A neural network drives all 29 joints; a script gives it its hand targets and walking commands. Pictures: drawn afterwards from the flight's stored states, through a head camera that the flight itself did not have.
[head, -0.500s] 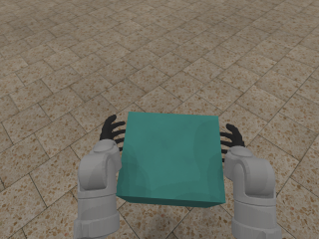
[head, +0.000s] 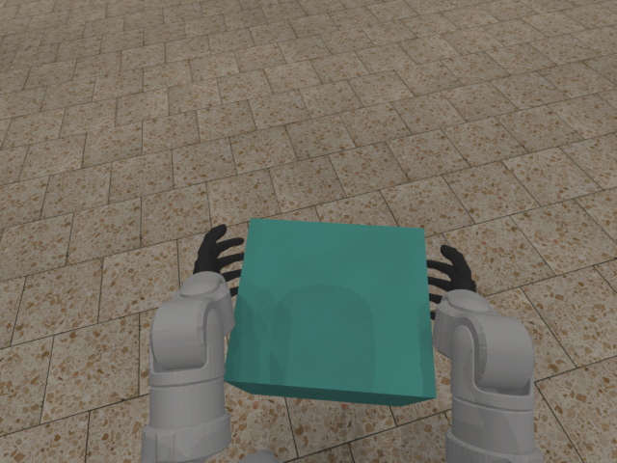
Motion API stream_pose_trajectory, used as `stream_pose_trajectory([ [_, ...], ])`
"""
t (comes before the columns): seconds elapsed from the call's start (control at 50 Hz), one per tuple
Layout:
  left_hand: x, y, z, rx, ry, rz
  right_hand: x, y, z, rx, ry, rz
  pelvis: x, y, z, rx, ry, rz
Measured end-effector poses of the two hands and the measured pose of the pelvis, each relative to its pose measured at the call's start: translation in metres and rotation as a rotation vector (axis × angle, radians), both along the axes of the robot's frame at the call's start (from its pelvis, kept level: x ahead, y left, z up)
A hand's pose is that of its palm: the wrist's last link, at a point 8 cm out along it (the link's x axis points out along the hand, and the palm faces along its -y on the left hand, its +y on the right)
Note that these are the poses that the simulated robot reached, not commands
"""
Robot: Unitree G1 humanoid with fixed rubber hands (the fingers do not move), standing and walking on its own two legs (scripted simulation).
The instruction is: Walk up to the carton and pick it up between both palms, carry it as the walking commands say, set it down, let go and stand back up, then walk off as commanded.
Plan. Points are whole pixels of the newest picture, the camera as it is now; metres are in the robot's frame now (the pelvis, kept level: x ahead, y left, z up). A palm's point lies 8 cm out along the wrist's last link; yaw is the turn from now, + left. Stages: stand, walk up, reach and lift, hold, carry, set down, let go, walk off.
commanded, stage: carry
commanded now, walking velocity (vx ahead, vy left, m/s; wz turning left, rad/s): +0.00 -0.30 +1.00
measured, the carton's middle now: (330, 318) +0.31 -0.01 -0.01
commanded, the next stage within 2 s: none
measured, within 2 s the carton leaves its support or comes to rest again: neither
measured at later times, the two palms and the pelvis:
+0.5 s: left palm (157, 384) +0.21 +0.16 +0.08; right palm (410, 301) +0.30 -0.11 +0.06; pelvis -0.02 -0.08 +0.00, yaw +25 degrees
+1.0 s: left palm out of the picture +0.07 +0.16 +0.07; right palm (355, 325) +0.28 -0.04 +0.05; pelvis -0.02 -0.16 +0.00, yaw +51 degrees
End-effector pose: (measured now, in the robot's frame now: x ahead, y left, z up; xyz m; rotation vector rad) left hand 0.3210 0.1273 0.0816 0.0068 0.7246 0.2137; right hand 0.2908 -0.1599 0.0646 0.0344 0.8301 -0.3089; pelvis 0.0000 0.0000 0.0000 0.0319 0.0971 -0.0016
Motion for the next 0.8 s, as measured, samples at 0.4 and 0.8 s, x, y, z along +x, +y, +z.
stream_pose_trajectory([
  [0.4,-0.087,0.022,-0.016,-0.004,0.052,0.286,-0.002,0.024,-0.02,0.023,0.043,0.298,-0.026,-0.065,-0.006,-0.001,-0.03,0.286],
  [0.8,-0.228,0.071,-0.029,-0.061,0.049,0.764,-0.016,0.132,-0.012,-0.037,0.028,0.755,-0.04,-0.113,-0.008,-0.012,-0.047,0.733],
])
